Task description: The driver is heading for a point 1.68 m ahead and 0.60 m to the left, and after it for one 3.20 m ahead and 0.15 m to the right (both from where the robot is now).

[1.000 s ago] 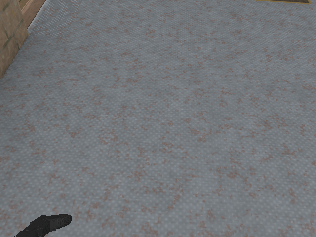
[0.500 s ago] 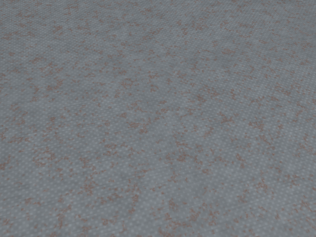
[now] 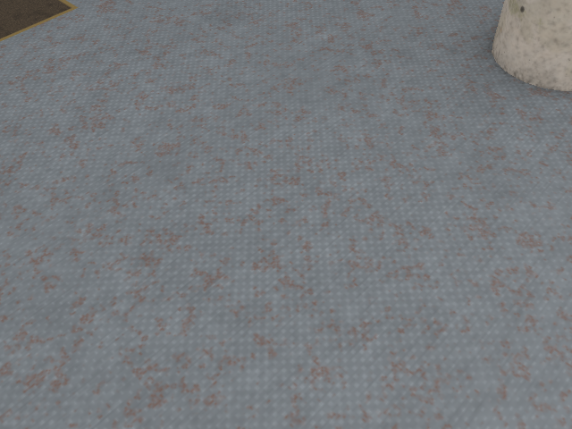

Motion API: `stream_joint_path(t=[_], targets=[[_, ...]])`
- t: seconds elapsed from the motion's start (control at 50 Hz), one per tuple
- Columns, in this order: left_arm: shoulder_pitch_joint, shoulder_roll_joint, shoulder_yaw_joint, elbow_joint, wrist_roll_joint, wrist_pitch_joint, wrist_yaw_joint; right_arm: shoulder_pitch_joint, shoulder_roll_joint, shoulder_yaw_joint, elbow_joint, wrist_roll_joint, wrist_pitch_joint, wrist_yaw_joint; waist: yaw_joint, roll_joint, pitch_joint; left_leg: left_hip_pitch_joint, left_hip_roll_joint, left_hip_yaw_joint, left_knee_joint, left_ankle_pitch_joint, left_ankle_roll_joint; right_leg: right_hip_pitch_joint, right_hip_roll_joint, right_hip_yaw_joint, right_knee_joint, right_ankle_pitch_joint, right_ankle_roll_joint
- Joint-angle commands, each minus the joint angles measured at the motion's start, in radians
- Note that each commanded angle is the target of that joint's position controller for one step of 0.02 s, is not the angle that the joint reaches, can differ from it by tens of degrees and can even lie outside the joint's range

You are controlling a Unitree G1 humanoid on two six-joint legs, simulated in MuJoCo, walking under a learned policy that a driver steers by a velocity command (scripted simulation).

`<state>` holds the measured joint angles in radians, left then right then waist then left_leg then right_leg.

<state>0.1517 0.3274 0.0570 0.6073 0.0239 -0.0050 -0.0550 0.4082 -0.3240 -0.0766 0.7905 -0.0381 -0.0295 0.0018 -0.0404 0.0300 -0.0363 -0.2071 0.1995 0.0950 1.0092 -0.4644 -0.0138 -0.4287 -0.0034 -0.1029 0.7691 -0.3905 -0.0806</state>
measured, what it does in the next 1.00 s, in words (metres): walks ahead, turning left: left foot, then right foot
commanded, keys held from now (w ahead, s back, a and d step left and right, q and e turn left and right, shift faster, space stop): w+q+shift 1.00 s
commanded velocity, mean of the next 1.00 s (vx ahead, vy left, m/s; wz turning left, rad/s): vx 0.98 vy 0.00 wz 0.69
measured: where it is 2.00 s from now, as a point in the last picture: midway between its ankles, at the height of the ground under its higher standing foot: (81, 125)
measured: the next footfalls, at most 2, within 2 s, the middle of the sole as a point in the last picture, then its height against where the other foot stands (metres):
left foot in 0.38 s outside the picture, level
right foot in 0.78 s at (299, 265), level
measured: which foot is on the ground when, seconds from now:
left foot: up 0.00-0.36, down 0.38-0.80, up 0.82-1.00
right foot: down 0.00-0.34, up 0.36-0.76, down 0.78-1.00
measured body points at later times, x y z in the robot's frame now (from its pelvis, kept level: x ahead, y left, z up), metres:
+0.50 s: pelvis +0.42 +0.00 +0.00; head +0.43 -0.01 +0.45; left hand +0.55 +0.26 -0.09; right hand +0.47 -0.29 -0.14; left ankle +0.45 +0.00 -0.71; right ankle +0.34 -0.18 -0.57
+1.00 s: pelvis +0.87 +0.09 +0.03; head +0.89 +0.11 +0.47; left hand +0.68 +0.33 -0.09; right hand +1.21 +0.00 -0.05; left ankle +0.81 +0.15 -0.61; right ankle +0.93 -0.04 -0.71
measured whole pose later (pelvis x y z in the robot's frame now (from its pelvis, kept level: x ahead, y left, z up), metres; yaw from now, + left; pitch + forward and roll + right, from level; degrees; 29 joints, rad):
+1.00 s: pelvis +0.87 +0.09 +0.03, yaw +44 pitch +2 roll -3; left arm 0.38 0.34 0.06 0.80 0.04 -0.08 0.01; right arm 0.14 -0.39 -0.07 0.68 -0.04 0.00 0.06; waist 0.04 0.06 0.01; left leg -0.66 0.02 0.00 1.30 -0.24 0.11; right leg -0.15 -0.01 -0.14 0.41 -0.30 0.02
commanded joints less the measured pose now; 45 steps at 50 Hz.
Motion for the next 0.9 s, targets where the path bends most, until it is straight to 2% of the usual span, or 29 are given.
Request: stream_joint_path(t=[0.02,0.04,0.06,0.1,0.14,0.16,0.22,0.26,0.3,0.34,0.36,0.38,0.4,0.42,0.44,0.46,0.48,0.52,0.62,0.7,0.74,0.76,0.78,0.8,0.82,0.84,0.86,0.88,0.9], targets=[[0.399,0.211,0.058,0.046,0.026,-0.021,0.054,-0.284,-0.073,0.011,-0.196,0.016,-0.054,0.018,0.219,-0.143,-0.033,-0.826,-0.092,-0.106,0.461,0.098,0.076,0.677,-0.339,0.603,-0.476,-0.064,-0.123],[0.332,0.150,0.039,0.045,0.030,-0.029,0.055,-0.232,-0.068,0.015,-0.150,0.016,-0.053,0.024,0.157,-0.060,0.008,-0.743,-0.055,-0.120,0.388,0.175,0.077,0.550,-0.292,0.479,-0.481,-0.011,-0.085],[0.258,0.102,0.018,0.043,0.019,-0.040,0.053,-0.165,-0.056,0.017,-0.110,0.014,-0.040,0.037,0.095,-0.064,0.047,-0.671,-0.050,-0.148,0.348,0.239,0.068,0.449,-0.243,0.377,-0.519,0.013,-0.048],[0.227,0.067,0.000,0.056,0.003,-0.072,0.047,-0.128,-0.046,0.015,-0.078,0.025,-0.003,0.055,0.048,-0.102,0.107,-0.610,-0.083,-0.188,0.320,0.291,0.055,0.342,-0.218,0.244,-0.574,0.202,0.015],[0.205,0.053,-0.003,0.080,0.005,-0.090,0.039,-0.159,-0.039,0.015,-0.061,0.043,0.016,0.062,0.032,-0.066,0.158,-0.612,-0.134,-0.150,0.251,0.363,0.061,0.315,-0.142,0.066,-0.635,0.395,0.063],[0.233,0.060,-0.005,0.091,0.003,-0.100,0.037,-0.191,-0.010,0.026,-0.085,0.045,0.013,0.065,0.029,-0.110,0.177,-0.597,-0.140,-0.135,0.167,0.411,0.069,0.302,-0.154,0.026,-0.643,0.572,0.068],[0.251,0.016,-0.021,0.134,0.000,-0.109,0.046,-0.278,0.001,0.044,-0.095,0.038,0.001,0.071,0.028,-0.076,0.192,-0.558,-0.172,0.007,-0.029,0.509,0.109,0.378,-0.113,-0.114,-0.683,0.845,0.085],[0.233,0.046,-0.021,0.148,-0.007,-0.115,0.065,-0.274,0.012,0.057,-0.097,0.040,0.002,0.075,0.000,-0.079,0.158,-0.408,-0.221,0.098,-0.190,0.551,0.149,0.416,-0.120,-0.165,-0.662,1.191,0.104],[0.219,0.118,0.000,0.159,0.000,-0.110,0.095,-0.181,-0.024,0.049,-0.073,0.047,0.013,0.068,-0.065,-0.143,0.059,-0.247,-0.273,0.125,-0.229,0.534,0.177,0.525,-0.169,-0.166,-0.516,1.546,0.112],[0.119,0.172,0.023,0.135,0.018,-0.077,0.115,0.134,-0.119,0.008,0.016,0.041,0.029,0.050,-0.230,-0.171,-0.075,0.048,-0.324,0.096,-0.223,0.409,0.218,0.508,-0.200,-0.143,-0.128,1.702,0.109],[0.029,0.186,0.032,0.112,0.019,-0.061,0.115,0.357,-0.172,-0.024,0.080,0.037,0.033,0.037,-0.350,-0.132,-0.124,0.263,-0.284,-0.011,-0.307,0.361,0.282,0.371,-0.179,-0.120,0.250,1.542,0.093],[-0.029,0.093,0.012,0.112,0.015,-0.059,0.087,0.360,-0.172,-0.039,0.106,0.054,0.035,0.022,-0.325,0.045,-0.033,0.338,-0.252,-0.093,-0.401,0.330,0.324,0.137,0.012,-0.124,0.698,0.568,0.070],[-0.034,-0.093,-0.043,0.049,0.043,-0.080,0.068,0.234,-0.154,-0.026,0.104,0.046,0.040,0.020,-0.142,0.216,0.087,0.330,-0.219,-0.297,-0.282,0.491,0.353,-0.233,0.127,-0.001,0.987,-0.097,0.060],[0.095,-0.103,-0.062,-0.047,0.007,-0.099,0.051,0.103,-0.172,-0.024,0.041,0.028,0.040,0.009,-0.006,0.279,-0.075,0.450,-0.055,-0.785,-0.555,0.175,0.518,-0.444,0.119,0.191,1.031,-0.109,0.078],[0.091,-0.010,-0.060,-0.036,0.030,-0.124,0.048,0.062,-0.134,-0.026,0.002,0.020,0.033,0.004,-0.010,0.084,-0.039,0.374,0.011,-0.967,-0.800,-0.157,0.486,-0.459,0.057,0.236,0.913,-0.038,0.052],[0.054,0.043,-0.049,-0.021,0.033,-0.127,0.047,0.027,-0.094,-0.020,0.003,0.014,0.024,0.002,0.028,-0.078,0.063,0.215,-0.001,-0.931,-0.849,-0.216,0.434,-0.414,0.007,0.236,0.794,0.035,0.055],[0.018,0.042,-0.053,-0.025,0.051,-0.116,0.052,0.013,-0.093,-0.017,0.010,0.017,0.009,0.003,0.058,-0.141,0.119,0.082,-0.039,-0.851,-0.842,-0.118,0.403,-0.365,-0.020,0.230,0.713,0.040,0.069],[0.000,0.028,-0.066,-0.029,0.062,-0.069,0.056,0.003,-0.098,-0.010,0.013,0.026,-0.029,-0.004,0.093,-0.162,0.173,-0.126,-0.117,-0.695,-0.854,0.010,0.382,-0.268,-0.080,0.213,0.556,0.043,0.114],[-0.257,-0.022,-0.094,-0.127,0.018,-0.057,0.037,0.044,-0.116,-0.025,0.018,0.048,-0.055,0.007,-0.024,-0.056,0.171,-0.192,-0.248,-0.469,-0.860,0.441,0.292,-0.096,-0.082,0.112,0.008,0.410,0.151],[-0.296,-0.008,-0.088,-0.146,0.002,-0.067,0.042,0.074,-0.154,-0.045,0.024,0.044,-0.049,0.008,-0.075,0.020,0.089,0.029,-0.213,-0.489,-0.757,0.739,0.237,-0.018,-0.009,0.100,-0.206,0.487,0.118],[-0.175,0.058,-0.058,-0.111,0.002,-0.075,0.057,0.038,-0.186,-0.054,0.011,0.040,-0.052,0.002,-0.013,0.031,-0.009,0.092,-0.210,-0.502,-0.589,0.974,0.189,0.177,0.043,0.113,-0.259,0.392,0.100],[-0.014,0.111,-0.032,-0.072,-0.006,-0.081,0.070,-0.007,-0.225,-0.062,0.000,0.033,-0.055,0.005,0.085,0.036,-0.105,0.082,-0.215,-0.498,-0.403,1.022,0.168,0.349,0.045,0.126,-0.253,0.305,0.088],[0.225,0.168,-0.001,-0.014,-0.002,-0.085,0.088,-0.082,-0.220,-0.061,-0.021,0.027,-0.066,0.009,0.219,0.026,-0.208,-0.039,-0.247,-0.472,-0.153,0.930,0.152,0.601,-0.023,0.164,-0.206,0.209,0.070],[0.439,0.229,0.025,0.028,0.027,-0.088,0.108,-0.103,-0.061,-0.021,-0.057,0.017,-0.077,0.005,0.264,-0.157,-0.333,-0.215,-0.302,-0.384,0.193,0.276,0.163,0.826,-0.270,0.405,-0.210,-0.165,0.058],[0.306,0.300,0.039,0.009,0.056,-0.082,0.096,0.024,0.018,0.013,-0.130,0.079,-0.071,0.010,0.106,-0.505,-0.424,-0.480,-0.364,-0.271,0.417,-0.051,0.131,0.904,-0.495,1.027,-0.488,-0.398,-0.037],[0.170,0.187,0.035,-0.017,0.045,-0.072,0.086,-0.033,-0.070,0.011,-0.091,0.045,-0.048,-0.002,0.105,-0.310,-0.268,-0.579,-0.261,-0.239,0.457,0.082,0.144,0.760,-0.436,0.989,-0.529,-0.566,-0.059],[0.113,0.098,0.015,-0.018,0.035,-0.066,0.082,-0.112,-0.101,0.001,-0.092,0.024,-0.036,0.008,0.108,-0.180,-0.147,-0.580,-0.217,-0.203,0.406,0.169,0.136,0.632,-0.384,0.772,-0.507,-0.422,-0.046],[0.122,0.063,0.007,0.012,0.038,-0.065,0.078,-0.154,-0.097,0.001,-0.095,0.014,-0.026,0.021,0.102,-0.081,-0.071,-0.556,-0.185,-0.189,0.369,0.197,0.126,0.525,-0.345,0.618,-0.505,-0.207,-0.035],[0.164,0.050,0.002,0.053,0.035,-0.069,0.080,-0.204,-0.078,0.004,-0.115,0.001,-0.015,0.038,0.097,-0.069,-0.030,-0.548,-0.157,-0.190,0.342,0.197,0.124,0.465,-0.306,0.495,-0.511,-0.078,-0.019]])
